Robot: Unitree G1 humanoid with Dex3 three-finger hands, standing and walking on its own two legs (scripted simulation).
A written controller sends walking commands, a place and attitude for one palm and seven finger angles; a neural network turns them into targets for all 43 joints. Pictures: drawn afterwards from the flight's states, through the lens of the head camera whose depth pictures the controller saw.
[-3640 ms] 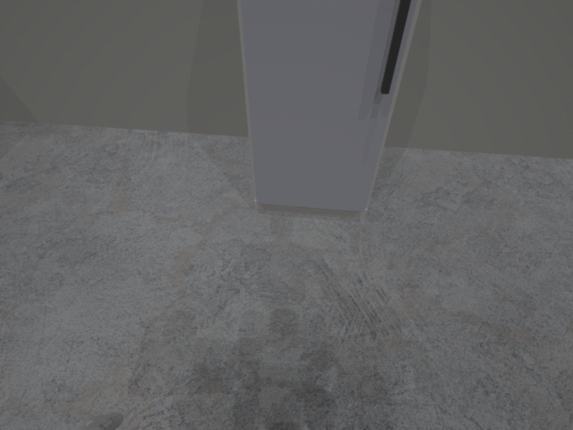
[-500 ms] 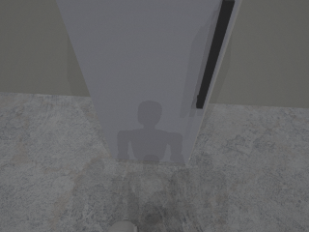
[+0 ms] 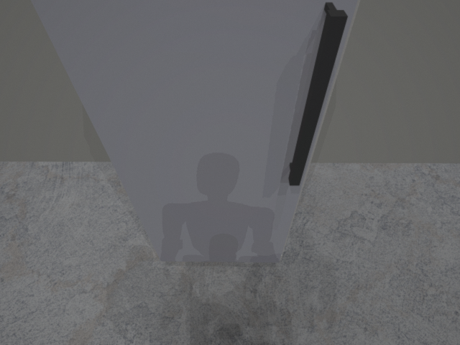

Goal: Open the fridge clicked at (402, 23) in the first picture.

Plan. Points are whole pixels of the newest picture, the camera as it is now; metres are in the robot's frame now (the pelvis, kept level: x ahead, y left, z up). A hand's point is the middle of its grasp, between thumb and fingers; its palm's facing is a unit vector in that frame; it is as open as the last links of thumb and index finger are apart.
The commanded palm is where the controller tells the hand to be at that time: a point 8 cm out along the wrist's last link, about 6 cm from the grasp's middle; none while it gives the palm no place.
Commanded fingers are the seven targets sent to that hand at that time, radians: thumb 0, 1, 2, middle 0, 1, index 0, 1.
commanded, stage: come to a stop and stand still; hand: right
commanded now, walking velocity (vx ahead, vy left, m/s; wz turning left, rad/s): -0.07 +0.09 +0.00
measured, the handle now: (307, 113) +0.51 -0.13 +0.13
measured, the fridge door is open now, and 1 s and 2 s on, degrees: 0 0 0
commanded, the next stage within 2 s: look again from close up in 1.76 s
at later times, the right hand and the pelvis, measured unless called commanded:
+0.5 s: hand out of the picture -0.06 -0.13 -0.16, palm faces +0.06 +0.98 -0.17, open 7.3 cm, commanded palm none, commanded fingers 0.00 -0.90 -0.90 0.20 0.30 0.20 0.30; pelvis -0.04 +0.03 +0.01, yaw +1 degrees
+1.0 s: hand out of the picture -0.04 -0.17 -0.16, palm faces +0.02 +0.98 -0.19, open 7.3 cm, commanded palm none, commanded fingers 0.00 -0.90 -0.90 0.20 0.30 0.20 0.30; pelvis -0.05 +0.00 +0.02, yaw +1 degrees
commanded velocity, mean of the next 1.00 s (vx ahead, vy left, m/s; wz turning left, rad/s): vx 0.04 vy -0.02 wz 0.00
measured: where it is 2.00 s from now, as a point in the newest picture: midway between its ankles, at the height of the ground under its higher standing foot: outside the picture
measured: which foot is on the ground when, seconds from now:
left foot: up 0.00-0.26, down 0.28-1.00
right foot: down 0.00-0.28, up 0.30-0.52, down 0.54-1.00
